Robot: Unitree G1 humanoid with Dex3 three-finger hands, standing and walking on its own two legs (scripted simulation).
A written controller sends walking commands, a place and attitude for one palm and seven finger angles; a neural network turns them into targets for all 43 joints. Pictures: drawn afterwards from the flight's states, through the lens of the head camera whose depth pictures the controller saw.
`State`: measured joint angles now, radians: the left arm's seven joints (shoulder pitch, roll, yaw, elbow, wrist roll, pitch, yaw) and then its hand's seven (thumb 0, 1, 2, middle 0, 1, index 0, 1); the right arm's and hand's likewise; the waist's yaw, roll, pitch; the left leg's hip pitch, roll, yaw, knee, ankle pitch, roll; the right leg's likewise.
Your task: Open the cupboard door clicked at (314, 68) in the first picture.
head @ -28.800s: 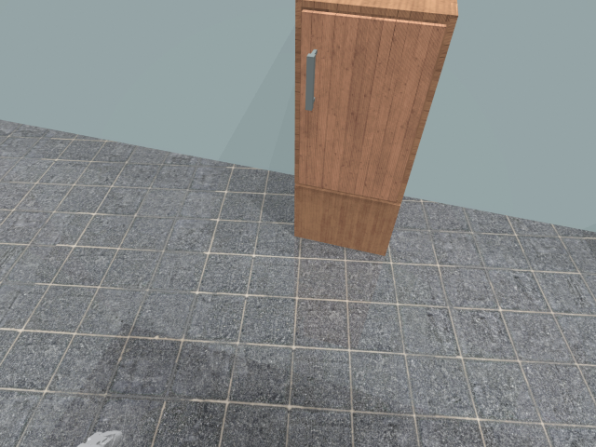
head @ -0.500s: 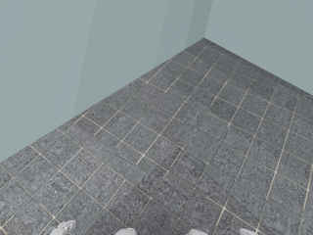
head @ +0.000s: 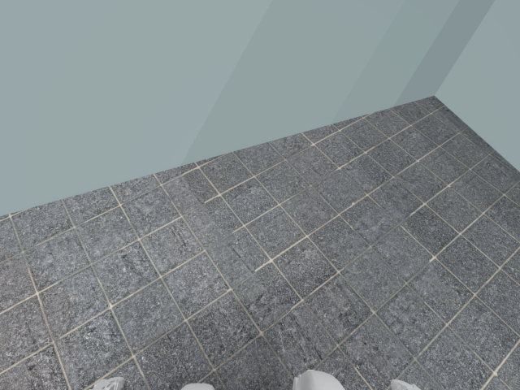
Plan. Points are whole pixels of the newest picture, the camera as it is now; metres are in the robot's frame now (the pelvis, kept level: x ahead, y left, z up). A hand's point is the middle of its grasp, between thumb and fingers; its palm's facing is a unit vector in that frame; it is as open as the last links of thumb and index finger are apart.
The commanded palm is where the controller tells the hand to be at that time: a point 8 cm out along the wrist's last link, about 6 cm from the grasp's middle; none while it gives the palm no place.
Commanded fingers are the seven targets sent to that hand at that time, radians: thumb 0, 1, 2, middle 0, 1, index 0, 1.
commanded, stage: turn to face it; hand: left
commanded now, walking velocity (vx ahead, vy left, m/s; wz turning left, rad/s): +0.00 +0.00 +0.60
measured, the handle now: out of the picture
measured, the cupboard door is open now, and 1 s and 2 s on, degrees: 47 47 47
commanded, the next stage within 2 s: take the last steps up to it in 1.96 s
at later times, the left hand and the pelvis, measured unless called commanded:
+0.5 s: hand out of the picture +0.02 +0.16 -0.17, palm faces +0.33 -0.92 -0.21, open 7.3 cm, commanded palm none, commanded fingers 0.00 0.90 0.90 -0.20 -0.30 -0.20 -0.30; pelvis +0.02 -0.04 +0.00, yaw +19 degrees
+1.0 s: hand out of the picture +0.02 +0.16 -0.14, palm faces +0.56 -0.78 -0.28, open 7.3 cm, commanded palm none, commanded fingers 0.00 0.90 0.90 -0.20 -0.30 -0.20 -0.30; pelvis +0.05 -0.07 +0.00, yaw +36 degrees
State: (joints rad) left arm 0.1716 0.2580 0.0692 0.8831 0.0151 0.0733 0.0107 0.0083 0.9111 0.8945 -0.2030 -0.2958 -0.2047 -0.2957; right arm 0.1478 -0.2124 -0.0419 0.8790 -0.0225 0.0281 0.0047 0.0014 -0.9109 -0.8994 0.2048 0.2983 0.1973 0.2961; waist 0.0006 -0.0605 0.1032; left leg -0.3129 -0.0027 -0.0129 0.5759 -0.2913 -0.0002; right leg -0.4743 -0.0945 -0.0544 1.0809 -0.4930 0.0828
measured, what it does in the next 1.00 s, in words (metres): steps on the spot, turning left: right foot, then left foot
